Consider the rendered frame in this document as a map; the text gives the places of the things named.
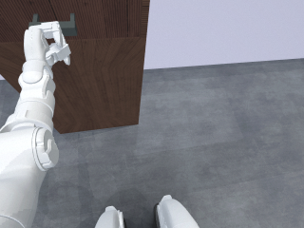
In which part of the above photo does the drawer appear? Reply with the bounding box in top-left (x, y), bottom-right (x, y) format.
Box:
top-left (0, 0), bottom-right (141, 43)

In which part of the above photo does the handle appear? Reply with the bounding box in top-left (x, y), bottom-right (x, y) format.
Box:
top-left (28, 13), bottom-right (78, 36)

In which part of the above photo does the robot right thigh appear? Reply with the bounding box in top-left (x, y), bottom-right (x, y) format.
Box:
top-left (157, 199), bottom-right (199, 228)

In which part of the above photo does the cabinet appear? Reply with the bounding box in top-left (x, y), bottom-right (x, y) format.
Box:
top-left (0, 0), bottom-right (150, 134)

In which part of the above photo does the left robot upper arm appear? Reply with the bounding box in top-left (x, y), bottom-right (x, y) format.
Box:
top-left (0, 126), bottom-right (59, 228)

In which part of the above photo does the robot right shin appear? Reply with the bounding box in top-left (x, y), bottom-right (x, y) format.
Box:
top-left (160, 195), bottom-right (172, 228)

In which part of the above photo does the left robot forearm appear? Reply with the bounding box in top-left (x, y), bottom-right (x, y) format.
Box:
top-left (0, 60), bottom-right (56, 134)

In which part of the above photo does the robot left hand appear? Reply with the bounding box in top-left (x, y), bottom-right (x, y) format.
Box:
top-left (24, 21), bottom-right (71, 68)

